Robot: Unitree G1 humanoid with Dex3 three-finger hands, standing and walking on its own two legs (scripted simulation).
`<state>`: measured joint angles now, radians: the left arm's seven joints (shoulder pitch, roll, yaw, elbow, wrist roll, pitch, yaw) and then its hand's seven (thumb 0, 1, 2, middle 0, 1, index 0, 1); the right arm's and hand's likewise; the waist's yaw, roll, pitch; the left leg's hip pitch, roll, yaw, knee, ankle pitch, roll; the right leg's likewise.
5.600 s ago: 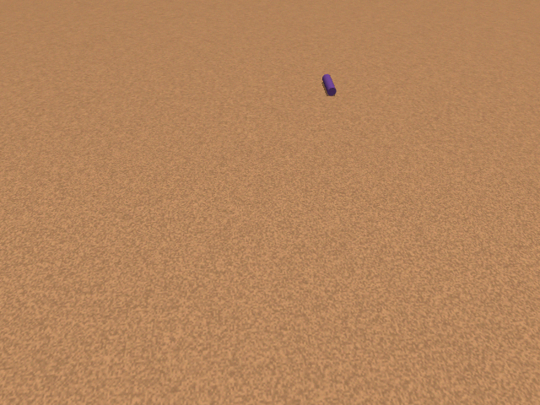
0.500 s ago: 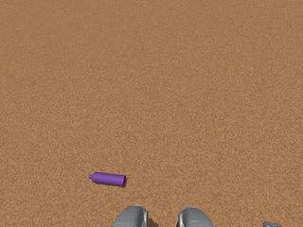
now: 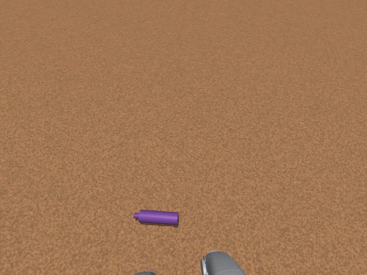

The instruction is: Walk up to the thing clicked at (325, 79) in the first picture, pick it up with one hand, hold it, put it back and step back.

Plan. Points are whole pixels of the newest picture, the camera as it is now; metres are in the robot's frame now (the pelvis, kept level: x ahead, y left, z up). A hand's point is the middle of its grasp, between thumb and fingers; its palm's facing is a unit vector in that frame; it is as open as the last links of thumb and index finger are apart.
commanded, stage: walk up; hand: left
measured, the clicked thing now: (155, 217) +0.48 +0.12 -0.70
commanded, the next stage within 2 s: none
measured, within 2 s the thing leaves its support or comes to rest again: neither
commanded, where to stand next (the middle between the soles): +0.12 -0.07 m, yaw -3 degrees
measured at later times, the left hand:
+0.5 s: hand out of the picture +0.15 +0.24 -0.12, palm faces -0.16 -0.91 -0.38, open 7.4 cm
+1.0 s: hand out of the picture +0.13 +0.24 -0.12, palm faces -0.09 -0.94 -0.33, open 7.4 cm
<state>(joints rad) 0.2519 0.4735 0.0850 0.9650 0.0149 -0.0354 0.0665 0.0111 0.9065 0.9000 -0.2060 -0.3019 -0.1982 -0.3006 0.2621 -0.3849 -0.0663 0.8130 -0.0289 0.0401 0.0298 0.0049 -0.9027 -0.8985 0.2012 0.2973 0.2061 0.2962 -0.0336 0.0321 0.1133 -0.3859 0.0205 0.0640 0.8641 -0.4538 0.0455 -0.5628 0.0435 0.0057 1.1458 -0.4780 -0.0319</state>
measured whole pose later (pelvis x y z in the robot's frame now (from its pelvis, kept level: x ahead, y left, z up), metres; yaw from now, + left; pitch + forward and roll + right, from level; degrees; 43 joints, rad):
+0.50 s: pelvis +0.00 +0.00 +0.02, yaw -7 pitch -3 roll -1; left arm 0.14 0.37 0.03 0.96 0.02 -0.05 0.00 0.01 0.90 0.90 -0.21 -0.30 -0.20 -0.30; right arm 0.22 -0.40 -0.05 0.96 0.00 0.00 0.00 0.01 -0.90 -0.90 0.20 0.30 0.20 0.30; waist -0.03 0.02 0.09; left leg -0.37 0.05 0.04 0.89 -0.53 0.02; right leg -0.27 0.00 0.00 0.66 -0.35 -0.02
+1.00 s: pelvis +0.03 +0.00 +0.04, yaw -6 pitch -2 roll +0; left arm 0.09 0.34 0.03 1.14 0.00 0.00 -0.02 0.01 0.91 0.90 -0.21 -0.30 -0.20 -0.30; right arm 0.10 -0.35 -0.01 1.12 0.00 -0.04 -0.01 0.01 -0.90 -0.90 0.20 0.30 0.21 0.30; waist 0.01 0.00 0.07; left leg -0.23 0.04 0.01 0.48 -0.22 -0.03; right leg -0.17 -0.02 0.00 0.50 -0.31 0.01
